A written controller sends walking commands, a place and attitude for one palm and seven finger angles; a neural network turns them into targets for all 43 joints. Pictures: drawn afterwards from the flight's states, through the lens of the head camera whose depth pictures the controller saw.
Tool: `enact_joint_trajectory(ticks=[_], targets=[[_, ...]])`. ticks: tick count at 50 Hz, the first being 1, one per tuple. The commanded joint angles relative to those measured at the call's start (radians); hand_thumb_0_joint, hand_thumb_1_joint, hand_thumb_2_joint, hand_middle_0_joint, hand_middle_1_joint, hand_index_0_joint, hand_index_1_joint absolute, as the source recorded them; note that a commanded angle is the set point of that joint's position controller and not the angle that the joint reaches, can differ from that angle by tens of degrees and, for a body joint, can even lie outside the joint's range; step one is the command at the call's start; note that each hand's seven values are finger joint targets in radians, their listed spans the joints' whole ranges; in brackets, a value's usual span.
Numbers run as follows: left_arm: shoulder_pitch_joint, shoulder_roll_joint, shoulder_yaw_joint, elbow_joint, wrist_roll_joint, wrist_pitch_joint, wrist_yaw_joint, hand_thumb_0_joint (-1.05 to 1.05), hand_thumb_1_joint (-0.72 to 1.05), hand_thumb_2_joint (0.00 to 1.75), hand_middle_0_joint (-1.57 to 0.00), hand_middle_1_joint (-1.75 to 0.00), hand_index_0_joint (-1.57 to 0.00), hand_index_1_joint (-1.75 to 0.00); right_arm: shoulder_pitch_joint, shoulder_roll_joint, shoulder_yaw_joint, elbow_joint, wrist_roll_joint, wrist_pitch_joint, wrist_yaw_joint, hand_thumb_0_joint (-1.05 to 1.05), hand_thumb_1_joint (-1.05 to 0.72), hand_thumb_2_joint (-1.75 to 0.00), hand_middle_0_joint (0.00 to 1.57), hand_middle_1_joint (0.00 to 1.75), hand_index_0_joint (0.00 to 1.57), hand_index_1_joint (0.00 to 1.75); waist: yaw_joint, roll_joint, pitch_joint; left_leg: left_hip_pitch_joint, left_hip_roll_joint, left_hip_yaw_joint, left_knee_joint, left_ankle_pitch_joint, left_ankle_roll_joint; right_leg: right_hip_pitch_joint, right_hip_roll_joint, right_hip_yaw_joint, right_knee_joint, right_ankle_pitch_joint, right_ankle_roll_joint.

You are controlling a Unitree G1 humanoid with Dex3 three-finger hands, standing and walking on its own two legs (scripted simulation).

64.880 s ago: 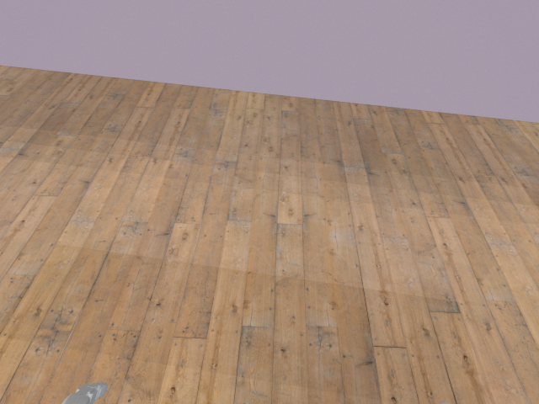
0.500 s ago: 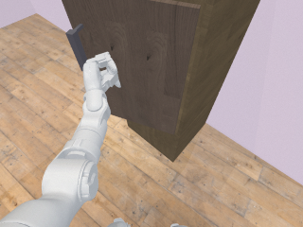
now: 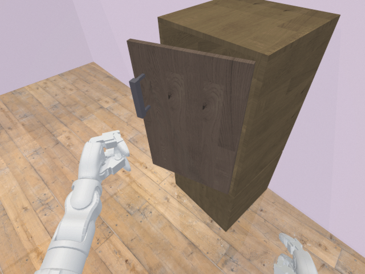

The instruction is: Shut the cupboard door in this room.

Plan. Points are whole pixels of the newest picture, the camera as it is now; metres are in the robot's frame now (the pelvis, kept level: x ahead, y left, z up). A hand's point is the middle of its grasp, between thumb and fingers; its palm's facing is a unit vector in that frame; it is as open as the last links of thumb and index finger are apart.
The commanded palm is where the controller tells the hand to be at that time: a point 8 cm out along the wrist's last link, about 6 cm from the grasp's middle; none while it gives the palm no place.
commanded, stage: draw the hand back to the body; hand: left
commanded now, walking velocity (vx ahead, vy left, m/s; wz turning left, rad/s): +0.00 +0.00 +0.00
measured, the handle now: (141, 96) +0.65 +0.16 +0.06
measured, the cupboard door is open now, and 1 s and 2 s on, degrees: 21 21 21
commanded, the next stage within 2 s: step back with the hand held close in 0.94 s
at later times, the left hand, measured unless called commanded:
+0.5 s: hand (31, 188) +0.23 +0.27 +0.15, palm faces +0.40 -0.83 -0.40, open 5.6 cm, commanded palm +0.17 +0.31 +0.18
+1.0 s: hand (21, 192) +0.21 +0.27 +0.17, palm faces +0.45 -0.79 -0.42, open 7.4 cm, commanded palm +0.16 +0.31 +0.19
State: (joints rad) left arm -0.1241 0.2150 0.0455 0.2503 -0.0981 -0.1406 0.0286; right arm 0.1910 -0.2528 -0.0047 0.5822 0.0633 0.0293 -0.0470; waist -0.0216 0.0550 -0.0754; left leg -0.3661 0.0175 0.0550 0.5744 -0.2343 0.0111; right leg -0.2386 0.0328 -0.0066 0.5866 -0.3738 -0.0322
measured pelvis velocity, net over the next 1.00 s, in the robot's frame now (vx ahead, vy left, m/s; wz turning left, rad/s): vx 0.03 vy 0.01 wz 0.01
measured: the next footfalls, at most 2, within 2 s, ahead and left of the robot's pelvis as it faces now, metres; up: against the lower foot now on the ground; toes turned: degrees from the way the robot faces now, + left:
none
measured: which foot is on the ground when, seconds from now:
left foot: down 0.00-1.00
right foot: down 0.00-1.00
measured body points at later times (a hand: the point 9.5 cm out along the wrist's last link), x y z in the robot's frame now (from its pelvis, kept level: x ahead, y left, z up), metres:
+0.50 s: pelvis +0.03 +0.02 +0.01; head +0.01 -0.01 +0.46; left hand +0.20 +0.31 +0.18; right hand +0.21 -0.19 -0.08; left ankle +0.04 +0.12 -0.73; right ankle -0.04 -0.10 -0.73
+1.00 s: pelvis +0.03 +0.01 +0.01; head +0.00 -0.02 +0.46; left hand +0.18 +0.31 +0.20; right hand +0.22 -0.21 -0.07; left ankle +0.04 +0.12 -0.73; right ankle -0.04 -0.10 -0.73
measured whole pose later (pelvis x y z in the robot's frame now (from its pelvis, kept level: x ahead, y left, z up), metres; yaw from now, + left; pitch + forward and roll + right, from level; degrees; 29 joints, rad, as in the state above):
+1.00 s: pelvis +0.03 +0.01 +0.01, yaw +1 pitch -2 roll +0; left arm 0.49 0.36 0.34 -0.38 -0.08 -0.09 0.11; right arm 0.19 -0.23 0.01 0.62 0.02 -0.06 -0.07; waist 0.05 0.06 -0.03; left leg -0.18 0.00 0.05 0.43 -0.21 0.02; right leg -0.02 0.02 -0.01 0.38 -0.32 -0.03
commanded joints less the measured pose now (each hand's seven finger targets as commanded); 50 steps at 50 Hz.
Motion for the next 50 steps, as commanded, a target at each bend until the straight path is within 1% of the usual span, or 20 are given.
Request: enact_joint_trajectory(ticks=[1,3,5,6,9,12,15,16,22,25,28,31,33,36,39,41,42,45,46,50], targets=[[-0.236,0.239,0.135,-0.373,0.008,-0.044,0.038,0.0,0.9,0.9,-0.94,-1.11,-0.94,-1.11,-0.119,-0.082,-0.006,-0.154,-0.004,-0.024,-0.031,0.0,-0.9,-0.9,0.2,0.3,0.2,0.3,0.025,-0.066,-0.103,0.273,-0.011,-0.021,-0.106,0.081,0.04,-0.055,-0.026,0.036,-0.218,0.244,0.041],[-0.203,0.214,0.119,-0.434,0.015,-0.036,0.044,0.0,0.9,0.9,-0.89,-1.05,-0.89,-1.05,-0.129,-0.07,0.005,-0.158,-0.005,-0.03,-0.031,0.0,-0.9,-0.9,0.2,0.3,0.2,0.3,0.025,0.02,-0.087,0.317,-0.007,-0.028,-0.134,0.099,0.031,-0.044,-0.018,0.014,-0.225,0.233,0.025],[-0.145,0.204,0.115,-0.487,0.017,-0.023,0.05,0.0,0.9,0.9,-0.83,-0.99,-0.83,-0.99,-0.13,-0.069,0.01,-0.158,-0.011,-0.04,-0.03,0.0,-0.9,-0.9,0.2,0.3,0.2,0.3,0.025,0.047,-0.088,0.352,-0.003,-0.038,-0.157,0.113,0.026,-0.028,-0.011,0.002,-0.236,0.237,0.02],[-0.1,0.209,0.118,-0.494,0.018,-0.017,0.049,0.0,0.9,0.9,-0.81,-0.96,-0.81,-0.96,-0.133,-0.075,0.01,-0.155,-0.015,-0.045,-0.03,0.0,-0.9,-0.9,0.2,0.3,0.2,0.3,0.03,0.021,-0.073,0.354,-0.001,-0.039,-0.163,0.119,0.028,-0.022,-0.008,0.003,-0.253,0.243,0.021],[-0.006,0.185,0.11,-0.572,0.02,-0.005,0.053,0.0,0.9,0.9,-0.72,-0.87,-0.72,-0.87,-0.136,-0.071,0.015,-0.16,-0.021,-0.057,-0.026,0.0,-0.9,-0.9,0.2,0.3,0.2,0.3,0.03,0.037,-0.074,0.391,0.006,-0.049,-0.185,0.151,0.022,0.001,-0.007,-0.011,-0.254,0.266,0.017],[0.128,0.205,0.15,-0.619,0.018,0.009,0.056,0.0,0.9,0.9,-0.64,-0.78,-0.64,-0.78,-0.137,-0.075,0.016,-0.161,-0.027,-0.061,-0.023,0.0,-0.9,-0.9,0.2,0.3,0.2,0.3,0.042,-0.005,-0.081,0.392,0.009,-0.049,-0.194,0.202,0.022,0.041,-0.01,-0.015,-0.256,0.315,0.02],[0.212,0.257,0.233,-0.659,0.017,0.015,0.064,0.0,0.9,0.9,-0.56,-0.69,-0.56,-0.69,-0.147,-0.076,0.014,-0.16,-0.033,-0.06,-0.023,0.0,-0.9,-0.9,0.2,0.3,0.2,0.3,0.056,-0.065,-0.06,0.369,0.007,-0.047,-0.197,0.207,0.023,0.056,-0.012,-0.02,-0.264,0.326,0.024],[0.25,0.293,0.274,-0.668,0.017,0.017,0.066,0.0,0.9,0.9,-0.53,-0.66,-0.53,-0.66,-0.151,-0.082,0.009,-0.157,-0.035,-0.06,-0.025,0.0,-0.9,-0.9,0.2,0.3,0.2,0.3,0.064,-0.061,-0.063,0.368,0.008,-0.043,-0.197,0.223,0.023,0.072,-0.012,-0.017,-0.271,0.335,0.023],[0.383,0.334,0.365,-0.82,0.019,0.002,0.081,0.0,0.9,0.9,-0.36,-0.48,-0.36,-0.48,-0.147,-0.068,0.008,-0.153,-0.037,-0.086,-0.02,0.0,-0.9,-0.9,0.2,0.3,0.2,0.3,0.076,0.058,-0.081,0.367,0.002,-0.039,-0.179,0.283,0.017,0.097,-0.024,-0.02,-0.256,0.37,0.02],[0.482,0.349,0.409,-0.852,0.021,-0.003,0.09,0.0,0.9,0.9,-0.28,-0.39,-0.28,-0.39,-0.137,-0.07,0.0,-0.147,-0.039,-0.105,-0.016,0.0,-0.9,-0.9,0.2,0.3,0.2,0.3,0.08,0.07,-0.064,0.364,0.007,-0.039,-0.17,0.313,0.014,0.08,-0.021,-0.026,-0.254,0.378,0.022],[0.584,0.371,0.467,-0.851,0.012,-0.004,0.092,0.0,0.9,0.9,-0.2,-0.3,-0.2,-0.3,-0.128,-0.074,-0.009,-0.144,-0.038,-0.115,-0.014,0.0,-0.9,-0.9,0.2,0.3,0.2,0.3,0.086,0.006,-0.035,0.335,0.009,-0.034,-0.164,0.322,0.017,0.078,-0.024,-0.03,-0.252,0.398,0.026],[0.545,0.291,0.384,-0.791,0.016,0.007,0.086,0.0,0.9,0.9,-0.2,-0.3,-0.2,-0.3,-0.119,-0.085,-0.016,-0.131,-0.037,-0.12,-0.016,0.0,-0.9,-0.9,0.2,0.3,0.2,0.3,0.061,-0.042,0.029,0.328,0.012,-0.032,-0.173,0.275,0.022,0.031,-0.024,-0.029,-0.266,0.358,0.033],[0.502,0.294,0.382,-0.77,0.021,0.011,0.092,0.0,0.9,0.9,-0.2,-0.3,-0.2,-0.3,-0.112,-0.091,-0.018,-0.127,-0.038,-0.121,-0.023,0.0,-0.9,-0.9,0.2,0.3,0.2,0.3,0.058,-0.033,0.04,0.322,0.009,-0.033,-0.182,0.236,0.024,0.017,-0.025,-0.027,-0.267,0.324,0.035],[0.476,0.33,0.405,-0.771,0.022,0.008,0.096,0.0,0.9,0.9,-0.2,-0.3,-0.2,-0.3,-0.116,-0.099,-0.024,-0.125,-0.039,-0.124,-0.032,0.0,-0.9,-0.9,0.2,0.3,0.2,0.3,0.068,-0.068,0.015,0.326,0.003,-0.032,-0.184,0.213,0.033,0.033,-0.028,-0.018,-0.275,0.315,0.036],[0.47,0.332,0.404,-0.827,0.026,-0.006,0.099,0.0,0.9,0.9,-0.2,-0.3,-0.2,-0.3,-0.129,-0.083,-0.018,-0.131,-0.039,-0.132,-0.035,0.0,-0.9,-0.9,0.2,0.3,0.2,0.3,0.076,-0.001,-0.04,0.35,-0.005,-0.027,-0.176,0.23,0.034,0.061,-0.032,-0.014,-0.265,0.329,0.033],[0.488,0.377,0.439,-0.859,0.027,-0.011,0.106,0.0,0.9,0.9,-0.2,-0.3,-0.2,-0.3,-0.127,-0.086,-0.016,-0.123,-0.045,-0.141,-0.035,0.0,-0.9,-0.9,0.2,0.3,0.2,0.3,0.086,0.026,-0.063,0.344,-0.008,-0.025,-0.166,0.257,0.032,0.089,-0.034,-0.009,-0.264,0.366,0.03],[0.487,0.354,0.419,-0.881,0.028,-0.015,0.104,0.0,0.9,0.9,-0.2,-0.3,-0.2,-0.3,-0.135,-0.075,-0.012,-0.126,-0.043,-0.145,-0.033,0.0,-0.9,-0.9,0.2,0.3,0.2,0.3,0.082,0.064,-0.06,0.348,-0.01,-0.021,-0.164,0.258,0.029,0.083,-0.037,-0.009,-0.263,0.367,0.03],[0.522,0.358,0.437,-0.856,0.026,-0.014,0.108,0.0,0.9,0.9,-0.2,-0.3,-0.2,-0.3,-0.132,-0.07,-0.008,-0.122,-0.046,-0.15,-0.03,0.0,-0.9,-0.9,0.2,0.3,0.2,0.3,0.083,0.055,-0.013,0.329,-0.007,-0.021,-0.163,0.261,0.024,0.068,-0.032,-0.017,-0.268,0.367,0.028],[0.542,0.37,0.453,-0.835,0.021,-0.009,0.105,0.0,0.9,0.9,-0.2,-0.3,-0.2,-0.3,-0.131,-0.075,-0.01,-0.118,-0.045,-0.148,-0.03,0.0,-0.9,-0.9,0.2,0.3,0.2,0.3,0.087,0.027,-0.001,0.315,-0.007,-0.02,-0.164,0.258,0.024,0.075,-0.034,-0.012,-0.277,0.379,0.029],[0.548,0.329,0.435,-0.774,0.011,-0.005,0.092,0.0,0.9,0.9,-0.2,-0.3,-0.2,-0.3,-0.132,-0.07,-0.011,-0.124,-0.042,-0.134,-0.03,0.0,-0.9,-0.9,0.2,0.3,0.2,0.3,0.077,-0.021,0.051,0.306,-0.001,-0.012,-0.174,0.229,0.025,0.046,-0.032,-0.012,-0.286,0.358,0.037]])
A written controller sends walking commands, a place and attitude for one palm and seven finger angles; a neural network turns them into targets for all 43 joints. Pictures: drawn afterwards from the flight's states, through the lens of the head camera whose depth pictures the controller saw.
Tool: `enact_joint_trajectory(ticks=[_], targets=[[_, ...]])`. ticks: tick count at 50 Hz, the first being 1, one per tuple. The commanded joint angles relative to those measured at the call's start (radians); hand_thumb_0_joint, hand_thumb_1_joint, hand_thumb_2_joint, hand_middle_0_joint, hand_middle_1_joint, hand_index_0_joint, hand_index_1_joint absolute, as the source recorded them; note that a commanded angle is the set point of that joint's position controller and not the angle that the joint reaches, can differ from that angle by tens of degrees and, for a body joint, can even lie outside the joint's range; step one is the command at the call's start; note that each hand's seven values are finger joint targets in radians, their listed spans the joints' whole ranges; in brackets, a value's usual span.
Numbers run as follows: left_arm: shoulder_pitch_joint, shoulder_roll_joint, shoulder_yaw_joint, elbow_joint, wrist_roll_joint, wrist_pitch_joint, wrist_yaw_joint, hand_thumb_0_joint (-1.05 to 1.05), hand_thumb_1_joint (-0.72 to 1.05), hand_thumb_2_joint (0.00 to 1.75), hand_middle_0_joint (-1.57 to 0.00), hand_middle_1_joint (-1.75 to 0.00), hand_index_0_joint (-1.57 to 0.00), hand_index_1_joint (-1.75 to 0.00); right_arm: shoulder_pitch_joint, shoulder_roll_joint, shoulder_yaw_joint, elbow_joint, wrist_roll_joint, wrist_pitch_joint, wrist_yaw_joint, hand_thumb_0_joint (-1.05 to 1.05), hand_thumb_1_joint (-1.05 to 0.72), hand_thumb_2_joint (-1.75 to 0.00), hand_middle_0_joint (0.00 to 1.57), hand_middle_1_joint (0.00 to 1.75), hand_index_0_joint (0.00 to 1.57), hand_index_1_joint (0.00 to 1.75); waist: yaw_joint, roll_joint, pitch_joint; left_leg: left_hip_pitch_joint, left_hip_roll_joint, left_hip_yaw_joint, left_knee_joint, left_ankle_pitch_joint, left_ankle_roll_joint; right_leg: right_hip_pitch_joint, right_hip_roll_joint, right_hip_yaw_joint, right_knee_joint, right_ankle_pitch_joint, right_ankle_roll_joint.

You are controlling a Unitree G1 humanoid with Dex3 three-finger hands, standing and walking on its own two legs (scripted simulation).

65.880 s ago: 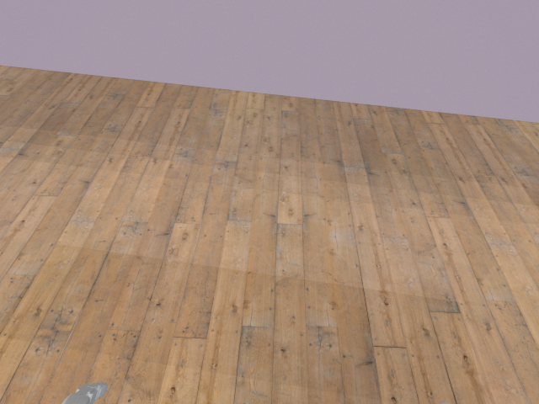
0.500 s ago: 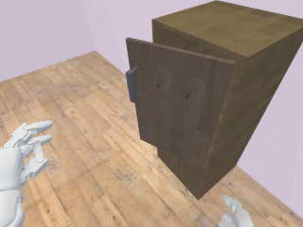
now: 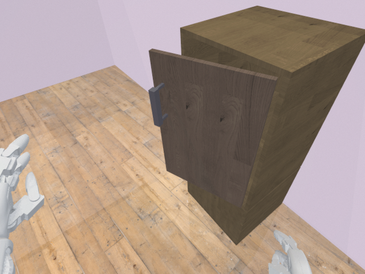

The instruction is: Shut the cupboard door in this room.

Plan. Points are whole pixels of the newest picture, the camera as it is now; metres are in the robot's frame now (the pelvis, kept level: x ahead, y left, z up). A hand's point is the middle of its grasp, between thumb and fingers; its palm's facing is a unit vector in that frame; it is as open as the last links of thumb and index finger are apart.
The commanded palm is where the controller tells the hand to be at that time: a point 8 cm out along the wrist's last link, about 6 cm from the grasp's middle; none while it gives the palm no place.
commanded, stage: step back with the hand held close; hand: left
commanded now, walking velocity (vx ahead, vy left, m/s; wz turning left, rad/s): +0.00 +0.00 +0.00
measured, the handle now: (160, 104) +0.63 +0.15 +0.04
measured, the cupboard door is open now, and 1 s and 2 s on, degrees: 21 21 21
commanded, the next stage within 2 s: stop stepping back and stand still in 1.06 s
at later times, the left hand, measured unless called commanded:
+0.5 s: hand (11, 207) +0.17 +0.30 +0.16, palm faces +0.36 -0.77 -0.52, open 7.4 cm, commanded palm +0.11 +0.33 +0.17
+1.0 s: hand out of the picture +0.03 +0.33 +0.17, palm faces +0.50 -0.74 -0.45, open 7.4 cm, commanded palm -0.03 +0.36 +0.17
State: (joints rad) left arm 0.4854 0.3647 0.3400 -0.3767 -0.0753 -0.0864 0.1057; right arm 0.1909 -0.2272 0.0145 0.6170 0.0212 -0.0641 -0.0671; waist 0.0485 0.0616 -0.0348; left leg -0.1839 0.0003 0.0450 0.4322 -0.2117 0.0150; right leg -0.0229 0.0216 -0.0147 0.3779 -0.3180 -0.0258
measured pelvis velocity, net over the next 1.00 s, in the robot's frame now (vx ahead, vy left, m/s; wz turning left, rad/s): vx -0.16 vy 0.05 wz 0.04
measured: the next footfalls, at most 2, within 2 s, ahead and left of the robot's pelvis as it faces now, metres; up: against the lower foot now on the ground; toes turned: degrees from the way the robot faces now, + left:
left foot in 1.26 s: -0.10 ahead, +0.15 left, +0.00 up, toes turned -1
right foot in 1.56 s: -0.39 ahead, +0.01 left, +0.00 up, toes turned -8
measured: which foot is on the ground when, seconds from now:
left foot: down 0.00-1.00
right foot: down 0.00-1.00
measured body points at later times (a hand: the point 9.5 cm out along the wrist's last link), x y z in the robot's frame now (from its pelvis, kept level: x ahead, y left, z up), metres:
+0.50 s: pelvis -0.04 +0.03 -0.01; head -0.04 +0.02 +0.44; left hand +0.14 +0.34 +0.19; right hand +0.13 -0.22 -0.09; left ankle +0.02 +0.11 -0.74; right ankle -0.07 -0.10 -0.74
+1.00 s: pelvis -0.16 +0.05 -0.02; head -0.16 +0.06 +0.43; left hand -0.01 +0.36 +0.20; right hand +0.03 -0.18 -0.09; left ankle +0.01 +0.12 -0.74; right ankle -0.12 -0.09 -0.74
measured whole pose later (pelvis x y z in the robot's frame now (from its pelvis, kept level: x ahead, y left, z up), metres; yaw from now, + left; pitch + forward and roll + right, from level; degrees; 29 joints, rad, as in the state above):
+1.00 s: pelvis -0.16 +0.05 -0.02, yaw +3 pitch -1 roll -4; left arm 0.53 0.44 0.44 -0.50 -0.05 -0.25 0.16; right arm 0.20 -0.21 0.01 0.62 0.01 -0.07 -0.07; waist 0.01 0.05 0.00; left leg -0.50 0.01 0.07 0.54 -0.15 0.06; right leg -0.30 0.05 0.01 0.58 -0.29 0.01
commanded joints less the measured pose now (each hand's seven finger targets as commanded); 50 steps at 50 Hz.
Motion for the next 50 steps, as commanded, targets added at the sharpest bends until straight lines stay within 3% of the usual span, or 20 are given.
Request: enact_joint_trajectory(ticks=[1,3,4,5,7,12,16,17,21,24,27,30,31,33,35,36,40,41,42,50], targets=[[-0.05,0.179,0.14,-0.139,-0.013,-0.057,0.012,0.0,0.9,0.9,-0.2,-0.3,-0.2,-0.3,-0.13,-0.102,-0.035,-0.156,0.002,-0.038,-0.01,0.0,-0.9,-0.9,0.2,0.3,0.2,0.3,0.009,-0.047,0.002,0.126,0.019,-0.002,-0.034,0.219,0.023,-0.157,-0.021,-0.002,-0.079,0.314,0.031],[-0.069,0.173,0.131,-0.146,-0.013,-0.059,0.009,0.0,0.9,0.9,-0.2,-0.3,-0.2,-0.3,-0.13,-0.101,-0.036,-0.162,0.003,-0.033,-0.009,0.0,-0.9,-0.9,0.2,0.3,0.2,0.3,0.007,-0.031,-0.01,0.134,0.019,-0.001,-0.037,0.213,0.024,-0.162,-0.022,-0.002,-0.072,0.305,0.034],[-0.155,0.293,0.219,-0.201,-0.004,-0.095,0.013,0.0,0.9,0.9,-0.2,-0.3,-0.2,-0.3,-0.122,-0.134,-0.045,-0.172,0.007,-0.012,-0.008,0.0,-0.9,-0.9,0.2,0.3,0.2,0.3,-0.023,-0.034,0.007,0.094,0.041,-0.012,0.046,0.163,0.042,-0.249,-0.085,0.07,-0.112,0.379,0.052],[-0.109,0.241,0.168,-0.149,0.0,-0.099,0.008,0.0,0.9,0.9,-0.2,-0.3,-0.2,-0.3,-0.132,-0.121,-0.043,-0.155,0.001,0.0,-0.012,0.0,-0.9,-0.9,0.2,0.3,0.2,0.3,-0.032,-0.066,-0.005,0.083,0.035,-0.013,0.076,0.143,0.041,-0.256,-0.113,0.076,-0.103,0.435,0.054],[-0.085,0.229,0.15,-0.163,0.007,-0.109,0.01,0.0,0.9,0.9,-0.2,-0.3,-0.2,-0.3,-0.134,-0.115,-0.044,-0.161,0.003,0.012,-0.013,0.0,-0.9,-0.9,0.2,0.3,0.2,0.3,-0.03,-0.068,-0.052,0.068,0.034,-0.002,0.091,0.183,0.04,-0.221,-0.134,0.07,-0.057,0.566,0.061],[-0.018,0.26,0.183,-0.23,0.001,-0.106,0.025,0.0,0.9,0.9,-0.2,-0.3,-0.2,-0.3,-0.125,-0.126,-0.054,-0.19,0.01,0.045,-0.023,0.0,-0.9,-0.9,0.2,0.3,0.2,0.3,-0.03,-0.022,-0.171,0.09,0.058,-0.008,0.089,0.41,0.038,-0.165,-0.112,0.034,0.05,0.669,0.069],[0.031,0.314,0.243,-0.255,-0.006,-0.1,0.038,0.0,0.9,0.9,-0.2,-0.3,-0.2,-0.3,-0.123,-0.133,-0.061,-0.209,0.009,0.072,-0.032,0.0,-0.9,-0.9,0.2,0.3,0.2,0.3,-0.028,-0.019,-0.188,0.079,0.079,-0.029,0.079,0.456,0.034,-0.18,-0.086,0.039,0.072,0.58,0.055],[0.047,0.287,0.224,-0.25,-0.01,-0.099,0.038,0.0,0.9,0.9,-0.2,-0.3,-0.2,-0.3,-0.115,-0.125,-0.058,-0.213,0.013,0.076,-0.031,0.0,-0.9,-0.9,0.2,0.3,0.2,0.3,-0.034,-0.033,-0.188,0.066,0.083,-0.036,0.074,0.462,0.031,-0.172,-0.085,0.036,0.083,0.559,0.045],[0.078,0.308,0.253,-0.231,-0.015,-0.103,0.046,0.0,0.9,0.9,-0.2,-0.3,-0.2,-0.3,-0.112,-0.14,-0.065,-0.217,0.01,0.08,-0.033,0.0,-0.9,-0.9,0.2,0.3,0.2,0.3,-0.033,-0.008,-0.162,0.013,0.1,-0.056,0.041,0.386,0.028,-0.196,-0.07,0.05,0.081,0.427,0.037],[0.071,0.276,0.219,-0.225,-0.017,-0.111,0.049,0.0,0.9,0.9,-0.2,-0.3,-0.2,-0.3,-0.102,-0.141,-0.06,-0.218,0.012,0.071,-0.032,0.0,-0.9,-0.9,0.2,0.3,0.2,0.3,-0.04,0.002,-0.125,-0.048,0.116,-0.076,-0.001,0.259,0.029,-0.208,-0.055,0.049,0.078,0.283,0.035],[0.053,0.256,0.203,-0.226,-0.008,-0.127,0.052,0.0,0.9,0.9,-0.2,-0.3,-0.2,-0.3,-0.104,-0.147,-0.056,-0.217,0.01,0.054,-0.034,0.0,-0.9,-0.9,0.2,0.3,0.2,0.3,-0.042,0.027,-0.079,-0.179,0.137,-0.119,-0.078,0.008,0.044,-0.169,-0.035,0.043,0.094,0.155,0.035],[0.015,0.248,0.21,-0.237,0.01,-0.151,0.058,0.0,0.9,0.9,-0.2,-0.3,-0.2,-0.3,-0.102,-0.16,-0.057,-0.219,0.006,0.032,-0.037,0.0,-0.9,-0.9,0.2,0.3,0.2,0.3,-0.043,0.082,-0.023,-0.392,0.173,-0.187,-0.194,-0.368,0.075,-0.07,0.001,0.034,0.165,0.051,0.042],[0.0,0.279,0.241,-0.254,0.022,-0.161,0.061,0.0,0.9,0.9,-0.2,-0.3,-0.2,-0.3,-0.111,-0.169,-0.062,-0.216,0.003,0.023,-0.039,0.0,-0.9,-0.9,0.2,0.3,0.2,0.3,-0.037,0.107,-0.026,-0.456,0.187,-0.217,-0.229,-0.453,0.086,-0.019,0.021,0.028,0.198,0.041,0.045],[-0.036,0.248,0.222,-0.275,0.033,-0.174,0.06,0.0,0.9,0.9,-0.2,-0.3,-0.2,-0.3,-0.101,-0.165,-0.059,-0.218,-0.001,0.01,-0.039,0.0,-0.9,-0.9,0.2,0.3,0.2,0.3,-0.037,0.138,-0.013,-0.567,0.212,-0.24,-0.271,-0.553,0.097,0.053,0.038,0.011,0.279,0.037,0.046],[-0.045,0.253,0.233,-0.303,0.039,-0.187,0.059,0.0,0.9,0.9,-0.2,-0.3,-0.2,-0.3,-0.09,-0.162,-0.066,-0.213,-0.004,-0.005,-0.034,0.0,-0.9,-0.9,0.2,0.3,0.2,0.3,-0.035,0.156,-0.041,-0.58,0.206,-0.229,-0.257,-0.57,0.092,0.072,0.047,0.005,0.301,0.023,0.037],[-0.031,0.297,0.273,-0.318,0.04,-0.194,0.062,0.0,0.9,0.9,-0.2,-0.3,-0.2,-0.3,-0.089,-0.165,-0.069,-0.208,-0.007,-0.014,-0.031,0.0,-0.9,-0.9,0.2,0.3,0.2,0.3,-0.031,0.152,-0.061,-0.553,0.2,-0.232,-0.24,-0.554,0.091,0.058,0.049,0.016,0.288,0.012,0.032],[0.026,0.26,0.23,-0.373,0.005,-0.216,0.065,0.0,0.9,0.9,-0.2,-0.3,-0.2,-0.3,-0.06,-0.127,-0.056,-0.184,-0.009,-0.041,-0.012,0.0,-0.9,-0.9,0.2,0.3,0.2,0.3,-0.053,0.025,-0.112,-0.227,0.101,-0.138,-0.052,-0.278,0.02,-0.229,-0.042,0.123,0.086,0.005,-0.027],[0.031,0.288,0.254,-0.394,0.006,-0.216,0.067,0.0,0.9,0.9,-0.2,-0.3,-0.2,-0.3,-0.054,-0.131,-0.064,-0.172,-0.011,-0.05,-0.009,0.0,-0.9,-0.9,0.2,0.3,0.2,0.3,-0.053,-0.015,-0.155,-0.14,0.093,-0.117,-0.015,-0.231,0.008,-0.275,-0.058,0.138,0.067,-0.017,-0.033],[0.031,0.261,0.226,-0.385,0.004,-0.216,0.068,0.0,0.9,0.9,-0.2,-0.3,-0.2,-0.3,-0.054,-0.124,-0.059,-0.171,-0.011,-0.052,-0.012,0.0,-0.9,-0.9,0.2,0.3,0.2,0.3,-0.058,-0.028,-0.148,-0.119,0.1,-0.12,-0.005,-0.204,0.011,-0.304,-0.064,0.14,0.064,-0.02,-0.03],[-0.06,0.234,0.217,-0.227,0.023,-0.214,0.074,0.0,0.9,0.9,-0.2,-0.3,-0.2,-0.3,-0.074,-0.143,-0.066,-0.146,-0.015,-0.062,-0.026,0.0,-0.9,-0.9,0.2,0.3,0.2,0.3,-0.052,0.074,-0.003,-0.389,0.178,-0.175,-0.173,-0.497,0.033,-0.238,0.022,0.083,0.164,-0.179,-0.006]])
